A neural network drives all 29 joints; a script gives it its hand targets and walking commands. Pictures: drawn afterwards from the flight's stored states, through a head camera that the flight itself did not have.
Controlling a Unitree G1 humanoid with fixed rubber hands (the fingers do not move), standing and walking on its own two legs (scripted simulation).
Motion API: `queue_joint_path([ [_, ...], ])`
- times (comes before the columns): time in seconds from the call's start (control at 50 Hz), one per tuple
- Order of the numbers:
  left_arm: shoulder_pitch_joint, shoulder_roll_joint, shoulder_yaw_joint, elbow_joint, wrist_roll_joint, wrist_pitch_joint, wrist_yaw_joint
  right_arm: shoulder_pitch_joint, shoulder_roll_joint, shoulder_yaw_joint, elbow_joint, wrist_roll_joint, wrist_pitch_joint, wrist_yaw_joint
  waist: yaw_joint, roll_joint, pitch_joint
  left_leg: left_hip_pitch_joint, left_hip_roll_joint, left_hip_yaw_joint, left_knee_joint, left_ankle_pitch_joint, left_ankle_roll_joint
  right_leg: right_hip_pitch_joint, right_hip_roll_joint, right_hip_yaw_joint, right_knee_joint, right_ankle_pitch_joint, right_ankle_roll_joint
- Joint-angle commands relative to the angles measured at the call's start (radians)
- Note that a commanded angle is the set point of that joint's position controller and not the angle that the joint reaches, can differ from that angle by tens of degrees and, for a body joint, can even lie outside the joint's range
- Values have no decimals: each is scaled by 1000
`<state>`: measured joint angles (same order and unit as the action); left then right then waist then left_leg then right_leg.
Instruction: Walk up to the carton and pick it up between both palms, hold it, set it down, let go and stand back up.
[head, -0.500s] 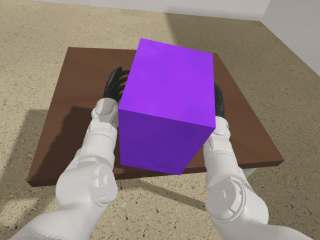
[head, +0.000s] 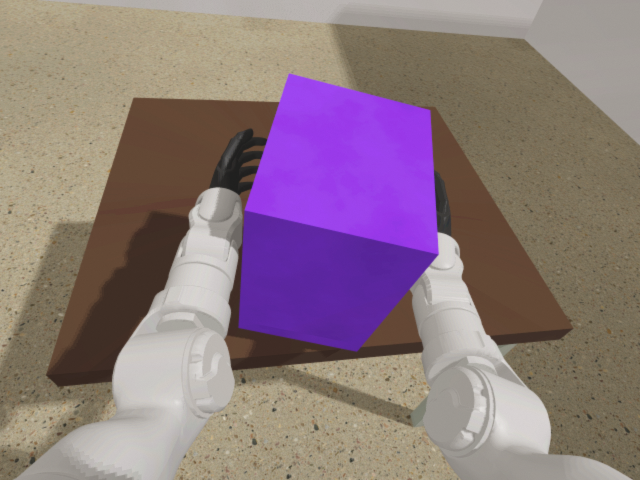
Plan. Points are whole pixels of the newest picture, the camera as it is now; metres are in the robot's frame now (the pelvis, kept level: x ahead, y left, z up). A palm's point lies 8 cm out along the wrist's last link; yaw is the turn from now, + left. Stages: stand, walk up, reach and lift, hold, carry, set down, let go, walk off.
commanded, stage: reach and lift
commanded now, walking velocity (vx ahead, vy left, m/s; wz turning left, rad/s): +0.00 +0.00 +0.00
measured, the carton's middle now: (326, 227) +0.42 +0.02 +0.10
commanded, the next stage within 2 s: none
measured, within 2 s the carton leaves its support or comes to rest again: neither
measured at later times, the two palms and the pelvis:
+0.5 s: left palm (191, 160) +0.38 +0.17 +0.22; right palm (459, 186) +0.36 -0.10 +0.23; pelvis -0.02 +0.00 +0.00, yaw +0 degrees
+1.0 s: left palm (178, 148) +0.37 +0.18 +0.24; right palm (462, 153) +0.37 -0.09 +0.27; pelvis -0.03 +0.00 +0.00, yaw +0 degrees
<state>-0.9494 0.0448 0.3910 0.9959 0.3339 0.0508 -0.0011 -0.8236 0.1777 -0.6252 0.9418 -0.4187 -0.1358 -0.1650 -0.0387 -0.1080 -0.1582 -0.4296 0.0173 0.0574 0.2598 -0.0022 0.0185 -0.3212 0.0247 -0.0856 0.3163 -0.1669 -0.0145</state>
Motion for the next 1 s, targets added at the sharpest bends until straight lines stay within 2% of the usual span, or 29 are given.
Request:
queue_joint_path([
  [0.0,-772,-724,-469,-310,-152,-14,-86,-880,474,575,-246,168,-86,105,-24,225,-958,731,12,-23,172,435,-68,132,-4,12,9,559,80],
  [0.02,-715,-754,-483,-330,-185,22,-80,-937,497,630,-391,223,-80,96,-5,221,-1017,717,9,-15,187,505,-59,183,9,27,17,607,63],
  [0.06,-719,-710,-476,-275,-167,55,-90,-964,459,615,-332,257,-51,93,-34,205,-819,686,6,-30,160,398,-47,144,-9,30,0,554,73],
  [0.08,-702,-727,-454,-260,-155,73,-92,-995,445,636,-346,267,-44,92,-11,193,-809,695,10,-28,152,377,-39,155,-4,25,-16,495,70],
  [0.1,-666,-699,-455,-373,-168,94,-107,-902,461,672,-352,307,-15,83,-17,207,-792,729,-6,-32,158,400,-39,239,-18,30,-13,602,78],
  [0.16,-647,-683,-389,-225,-130,185,-116,-996,379,621,-276,341,38,81,-5,194,-532,692,0,-27,99,191,-15,168,-15,20,-62,376,77],
  [0.18,-610,-684,-378,-313,-119,206,-112,-974,421,680,-290,371,66,79,26,148,-518,709,3,-17,79,195,0,227,-23,34,-65,400,86],
  [0.26,-694,-619,-318,-246,-119,281,-157,-1043,346,529,-238,336,125,64,-38,136,-303,667,7,-24,28,-42,7,172,-22,38,-116,56,88],
  [0.28,-704,-640,-333,-299,-138,301,-146,-1086,358,565,-261,371,137,73,2,149,-357,673,13,-14,23,-42,13,191,-26,47,-104,25,83],
  [0.3,-681,-647,-343,-352,-151,315,-134,-1062,341,559,-254,372,152,75,-16,149,-332,660,1,-9,42,21,7,196,-25,36,-99,90,74],
  [0.36,-930,-611,-313,-417,-161,305,-147,-1069,349,472,-147,339,176,88,-61,186,-318,650,5,-16,17,-124,-1,148,-35,43,-96,-63,68],
  [0.4,-855,-617,-292,-339,-157,333,-154,-1087,314,434,-116,321,188,86,-77,184,-249,624,10,-22,1,-174,0,132,-41,45,-108,-118,65],
  [0.44,-878,-607,-281,-317,-149,346,-159,-1109,319,429,-147,309,197,100,-67,133,-251,634,15,-16,-11,-234,9,121,-29,28,-120,-187,54],
  [0.48,-834,-556,-231,-260,-122,371,-135,-1035,301,410,-10,317,235,107,-46,154,-160,584,1,1,-15,-257,15,91,-29,32,-122,-220,62],
  [0.52,-916,-585,-250,-300,-145,372,-138,-1028,315,389,9,308,246,114,-76,175,-163,592,-3,-8,-12,-275,-3,59,-45,37,-126,-233,43],
  [0.54,-931,-565,-230,-352,-148,376,-130,-1035,342,408,4,331,257,119,-37,149,-235,620,2,1,-1,-242,1,100,-32,32,-109,-214,48],
  [0.62,-1062,-589,-301,-455,-201,384,-119,-1065,361,457,16,385,268,123,-67,143,-297,766,-26,-3,72,-223,-15,-72,-75,43,-151,-258,16],
  [0.64,-1096,-581,-323,-456,-221,374,-115,-1038,364,421,19,365,274,114,-100,126,-259,764,-23,-16,79,-213,-19,-117,-93,53,-143,-232,19],
  [0.66,-1135,-595,-325,-468,-224,369,-110,-1102,382,451,16,387,273,119,-83,120,-332,810,-21,-26,90,-216,-18,-116,-94,55,-142,-249,15],
  [0.7,-1141,-650,-369,-498,-250,376,-93,-1240,405,518,-104,433,261,116,-53,173,-422,775,-25,-27,104,-204,-22,-100,-82,41,-123,-224,16],
  [0.74,-1251,-707,-479,-582,-326,376,-54,-1286,447,535,-126,452,262,123,-69,244,-455,715,5,-45,75,-238,-44,-74,-54,27,-81,-183,24],
  [0.76,-1207,-721,-495,-558,-327,380,-38,-1257,426,506,-80,444,270,129,-90,292,-439,657,23,-57,38,-259,-46,-8,-23,8,-57,-152,41],
  [0.8,-1139,-700,-470,-485,-308,395,-44,-1275,414,494,-104,428,272,123,-98,225,-388,619,26,-65,22,-273,-26,3,-24,17,-72,-149,55],
  [0.82,-1177,-697,-481,-515,-319,404,-36,-1243,413,494,-65,446,285,127,-108,257,-409,639,31,-72,22,-299,-37,17,-23,17,-64,-152,51],
  [0.84,-1115,-693,-445,-399,-279,421,-45,-1217,343,439,-22,412,284,125,-137,278,-296,602,42,-81,-7,-400,-32,13,-18,7,-70,-204,53],
  [0.86,-1108,-715,-477,-455,-301,428,-38,-1183,356,426,18,427,298,126,-166,286,-307,608,48,-90,-11,-380,-53,7,-13,14,-60,-154,53],
  [0.92,-1111,-643,-376,-356,-249,448,-58,-1102,333,377,161,400,341,119,-147,258,-208,579,33,-75,-23,-406,-45,5,-35,43,-98,-214,45],
  [0.96,-1094,-620,-340,-334,-241,450,-81,-1105,272,307,167,372,336,113,-186,241,-182,614,21,-61,-4,-391,-45,-30,-46,38,-112,-222,35],
  [0.98,-1101,-601,-332,-394,-252,445,-79,-1126,300,360,134,402,329,115,-140,213,-269,636,12,-55,16,-316,-39,-7,-47,46,-113,-190,43],
])
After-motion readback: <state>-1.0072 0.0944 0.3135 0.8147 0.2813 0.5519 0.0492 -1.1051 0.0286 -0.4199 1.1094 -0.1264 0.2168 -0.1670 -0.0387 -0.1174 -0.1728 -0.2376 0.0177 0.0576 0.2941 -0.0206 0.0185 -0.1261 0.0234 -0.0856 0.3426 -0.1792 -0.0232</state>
